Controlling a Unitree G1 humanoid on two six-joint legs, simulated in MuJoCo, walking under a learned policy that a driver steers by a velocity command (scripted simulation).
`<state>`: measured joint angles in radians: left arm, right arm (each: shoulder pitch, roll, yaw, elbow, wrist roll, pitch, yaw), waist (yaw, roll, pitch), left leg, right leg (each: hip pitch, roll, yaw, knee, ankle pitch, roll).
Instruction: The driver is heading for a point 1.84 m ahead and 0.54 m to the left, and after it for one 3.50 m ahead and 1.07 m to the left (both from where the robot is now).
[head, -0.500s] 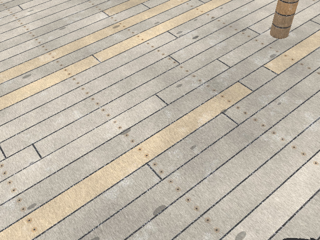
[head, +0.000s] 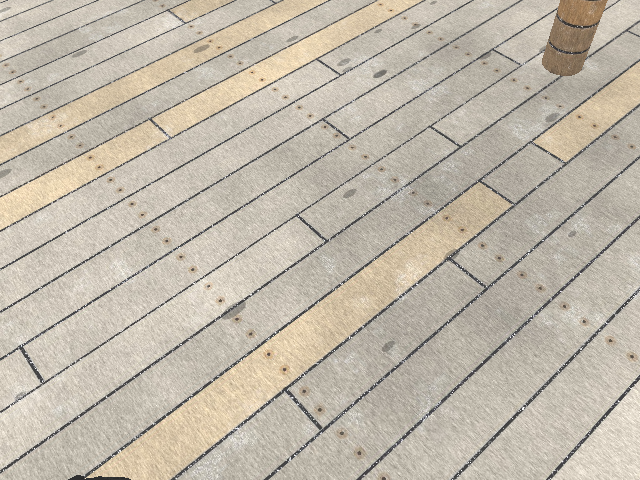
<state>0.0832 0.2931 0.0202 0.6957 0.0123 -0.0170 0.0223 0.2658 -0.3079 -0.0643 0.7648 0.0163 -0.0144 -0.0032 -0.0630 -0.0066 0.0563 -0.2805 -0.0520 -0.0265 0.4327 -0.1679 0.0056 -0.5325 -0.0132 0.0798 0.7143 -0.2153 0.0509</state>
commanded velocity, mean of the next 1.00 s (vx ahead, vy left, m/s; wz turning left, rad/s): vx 0.03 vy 0.00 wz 0.53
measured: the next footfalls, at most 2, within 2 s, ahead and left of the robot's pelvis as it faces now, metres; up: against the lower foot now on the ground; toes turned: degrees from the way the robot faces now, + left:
right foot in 0.06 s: +0.16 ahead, -0.12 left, +0.00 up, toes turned +7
left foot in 0.50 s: +0.03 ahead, +0.12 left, +0.00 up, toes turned +31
